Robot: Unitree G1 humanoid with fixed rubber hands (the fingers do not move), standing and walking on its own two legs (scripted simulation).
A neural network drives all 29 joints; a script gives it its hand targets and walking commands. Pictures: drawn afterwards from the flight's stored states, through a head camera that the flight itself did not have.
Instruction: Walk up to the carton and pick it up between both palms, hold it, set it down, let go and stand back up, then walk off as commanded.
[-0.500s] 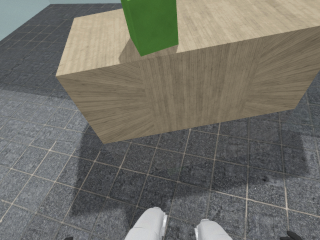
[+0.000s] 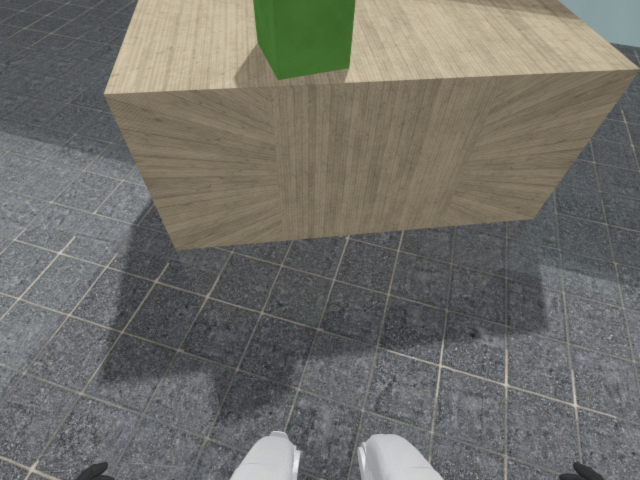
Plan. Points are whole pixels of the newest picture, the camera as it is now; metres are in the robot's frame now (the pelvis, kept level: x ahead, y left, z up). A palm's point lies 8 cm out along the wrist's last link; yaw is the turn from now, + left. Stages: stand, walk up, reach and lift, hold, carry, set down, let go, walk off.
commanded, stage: walk off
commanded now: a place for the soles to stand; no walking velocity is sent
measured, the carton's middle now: (301, 6) +1.15 +0.11 +0.05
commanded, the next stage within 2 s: stand in 1.06 s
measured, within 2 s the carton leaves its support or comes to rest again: neither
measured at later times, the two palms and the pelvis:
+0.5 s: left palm out of the picture +0.06 +0.28 -0.08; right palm out of the picture +0.08 -0.32 -0.09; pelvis -0.03 -0.02 +0.01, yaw +0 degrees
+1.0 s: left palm out of the picture +0.08 +0.29 -0.07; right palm out of the picture +0.10 -0.32 -0.08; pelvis -0.01 -0.02 +0.01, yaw +1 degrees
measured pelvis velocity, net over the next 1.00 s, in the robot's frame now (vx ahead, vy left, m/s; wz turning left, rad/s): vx -0.01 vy -0.02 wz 0.02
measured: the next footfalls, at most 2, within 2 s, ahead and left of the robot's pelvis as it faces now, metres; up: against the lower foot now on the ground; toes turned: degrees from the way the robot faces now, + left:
right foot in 0.08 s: +0.04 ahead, -0.14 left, +0.00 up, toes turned +7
left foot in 0.38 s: +0.06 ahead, +0.11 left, +0.00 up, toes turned -6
